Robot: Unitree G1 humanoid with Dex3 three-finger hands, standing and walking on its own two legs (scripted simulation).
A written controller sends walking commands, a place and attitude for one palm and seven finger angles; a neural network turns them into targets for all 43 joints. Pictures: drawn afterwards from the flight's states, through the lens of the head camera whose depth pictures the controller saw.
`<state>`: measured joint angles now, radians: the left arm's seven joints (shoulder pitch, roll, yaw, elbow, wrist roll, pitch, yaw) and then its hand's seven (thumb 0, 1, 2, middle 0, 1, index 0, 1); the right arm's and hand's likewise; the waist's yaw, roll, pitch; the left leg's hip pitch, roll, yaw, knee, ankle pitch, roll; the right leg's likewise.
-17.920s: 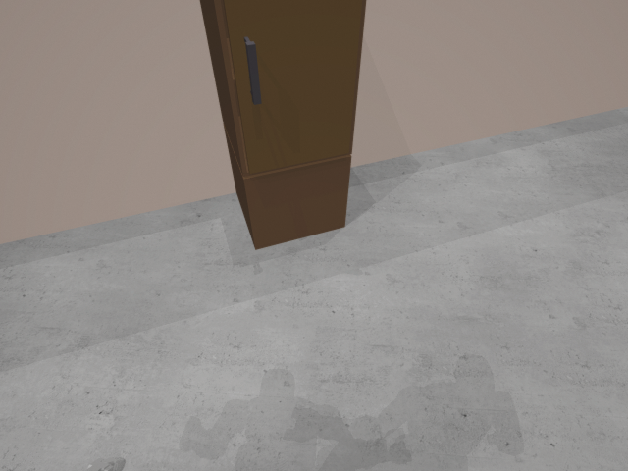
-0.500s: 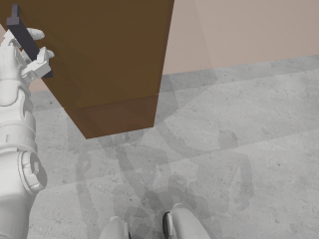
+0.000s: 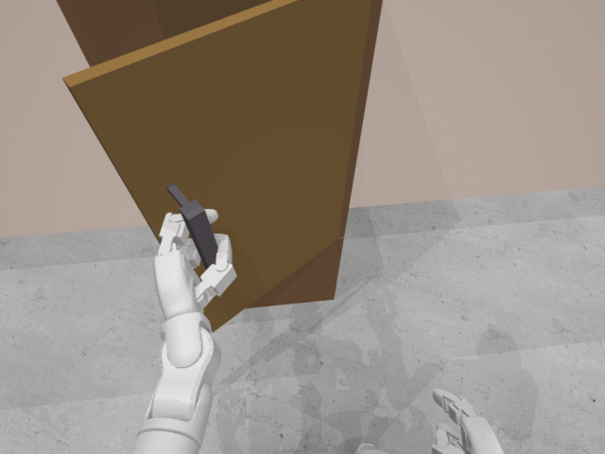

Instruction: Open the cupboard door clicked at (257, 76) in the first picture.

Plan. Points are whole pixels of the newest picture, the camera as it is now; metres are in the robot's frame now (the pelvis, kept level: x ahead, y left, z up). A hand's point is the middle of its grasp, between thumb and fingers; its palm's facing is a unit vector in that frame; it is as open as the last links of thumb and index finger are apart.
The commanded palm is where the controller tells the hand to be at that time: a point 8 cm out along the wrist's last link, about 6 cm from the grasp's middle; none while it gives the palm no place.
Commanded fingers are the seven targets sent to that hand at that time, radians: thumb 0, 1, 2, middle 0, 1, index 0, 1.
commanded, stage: pull the door open along its arc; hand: left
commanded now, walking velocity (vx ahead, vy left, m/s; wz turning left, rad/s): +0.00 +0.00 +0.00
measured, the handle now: (198, 236) +0.39 +0.15 +0.06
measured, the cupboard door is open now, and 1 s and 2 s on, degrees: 34 44 45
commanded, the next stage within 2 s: open thumb and fingers to let go in 0.22 s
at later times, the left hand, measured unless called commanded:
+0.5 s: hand (263, 281) +0.32 +0.06 +0.06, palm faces +0.51 -0.86 -0.07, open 6.4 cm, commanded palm +0.27 +0.10 +0.05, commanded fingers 0.00 0.20 0.60 -0.35 -1.27 -0.35 -1.27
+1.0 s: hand (262, 282) +0.32 +0.06 +0.06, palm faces +0.50 -0.87 -0.04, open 14.3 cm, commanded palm +0.27 +0.10 +0.05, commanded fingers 0.00 -0.50 0.30 -0.19 -0.55 -0.19 -0.55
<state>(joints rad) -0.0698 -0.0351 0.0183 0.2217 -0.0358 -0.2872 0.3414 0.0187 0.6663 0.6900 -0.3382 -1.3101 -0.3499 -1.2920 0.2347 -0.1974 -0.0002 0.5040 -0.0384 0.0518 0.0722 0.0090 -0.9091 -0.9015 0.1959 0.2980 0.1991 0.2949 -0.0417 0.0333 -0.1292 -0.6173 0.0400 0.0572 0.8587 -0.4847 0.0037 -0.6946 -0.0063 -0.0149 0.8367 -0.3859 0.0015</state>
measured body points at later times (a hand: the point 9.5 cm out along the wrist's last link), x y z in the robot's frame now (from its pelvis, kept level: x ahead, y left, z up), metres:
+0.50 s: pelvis +0.00 -0.05 +0.00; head +0.04 -0.07 +0.44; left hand +0.29 +0.10 +0.06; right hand +0.18 -0.26 -0.12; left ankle -0.04 +0.11 -0.70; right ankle +0.01 -0.12 -0.70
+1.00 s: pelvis -0.04 -0.04 -0.01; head +0.00 -0.06 +0.44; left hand +0.29 +0.10 +0.06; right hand +0.12 -0.26 -0.13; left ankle -0.04 +0.11 -0.70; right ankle +0.01 -0.12 -0.70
